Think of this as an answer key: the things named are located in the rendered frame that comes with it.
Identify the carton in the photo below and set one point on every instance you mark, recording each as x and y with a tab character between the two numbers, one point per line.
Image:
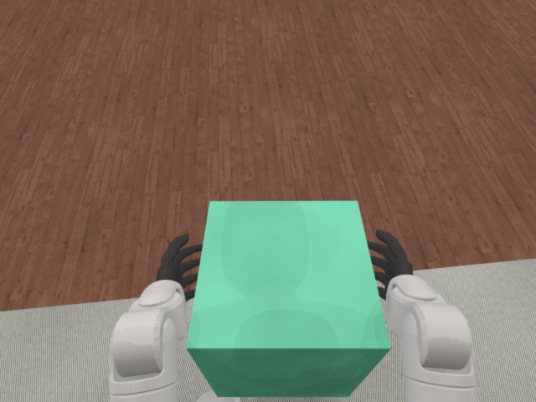
286	302

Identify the robot left hand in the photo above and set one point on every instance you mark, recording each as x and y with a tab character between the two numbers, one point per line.
172	270

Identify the left robot forearm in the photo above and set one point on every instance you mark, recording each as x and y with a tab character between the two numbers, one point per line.
144	365

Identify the robot right hand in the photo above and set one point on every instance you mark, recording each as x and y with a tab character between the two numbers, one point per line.
396	263

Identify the right robot forearm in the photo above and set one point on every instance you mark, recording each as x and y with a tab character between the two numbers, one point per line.
436	343

